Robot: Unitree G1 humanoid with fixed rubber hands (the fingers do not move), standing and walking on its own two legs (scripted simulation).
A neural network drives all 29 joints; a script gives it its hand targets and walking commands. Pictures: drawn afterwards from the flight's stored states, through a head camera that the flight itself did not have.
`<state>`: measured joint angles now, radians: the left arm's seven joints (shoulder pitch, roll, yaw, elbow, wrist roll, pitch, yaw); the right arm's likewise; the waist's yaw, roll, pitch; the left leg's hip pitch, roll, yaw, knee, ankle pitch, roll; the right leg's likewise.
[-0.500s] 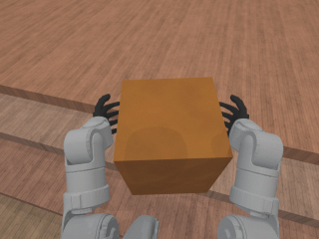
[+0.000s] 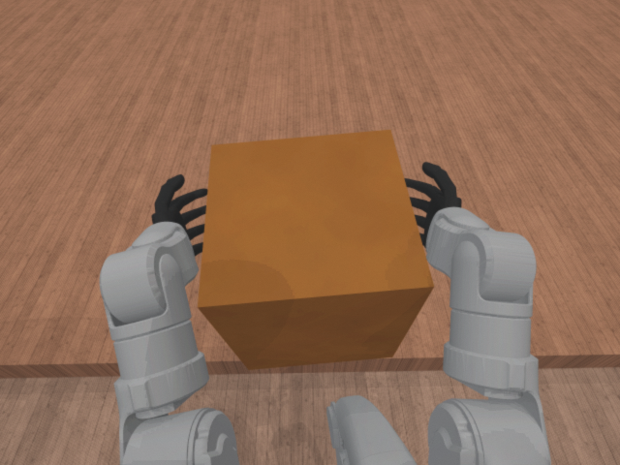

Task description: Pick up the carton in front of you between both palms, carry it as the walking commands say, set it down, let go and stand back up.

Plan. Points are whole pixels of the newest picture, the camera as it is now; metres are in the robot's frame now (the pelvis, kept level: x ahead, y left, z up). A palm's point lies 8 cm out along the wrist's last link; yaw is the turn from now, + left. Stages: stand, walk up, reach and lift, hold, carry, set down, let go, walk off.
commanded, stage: carry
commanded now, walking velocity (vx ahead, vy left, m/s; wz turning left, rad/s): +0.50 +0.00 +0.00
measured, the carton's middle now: (311, 262) +0.36 -0.04 +0.07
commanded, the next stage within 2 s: none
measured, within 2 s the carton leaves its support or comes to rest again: neither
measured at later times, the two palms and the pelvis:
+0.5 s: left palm (141, 10) +0.67 +0.15 +0.27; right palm out of the picture +0.71 -0.15 +0.25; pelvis +0.34 -0.05 +0.11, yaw +2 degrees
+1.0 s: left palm out of the picture +1.04 +0.15 +0.36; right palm out of the picture +1.02 -0.15 +0.37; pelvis +0.67 +0.02 +0.21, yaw -1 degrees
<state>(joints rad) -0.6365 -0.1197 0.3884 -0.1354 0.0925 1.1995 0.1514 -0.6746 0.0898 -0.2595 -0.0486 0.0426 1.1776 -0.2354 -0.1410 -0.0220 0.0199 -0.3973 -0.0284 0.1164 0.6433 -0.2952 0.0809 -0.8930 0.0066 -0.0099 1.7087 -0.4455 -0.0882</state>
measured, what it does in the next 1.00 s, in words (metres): climbs: right foot 0.10 m higher, then left foot 0.10 m higher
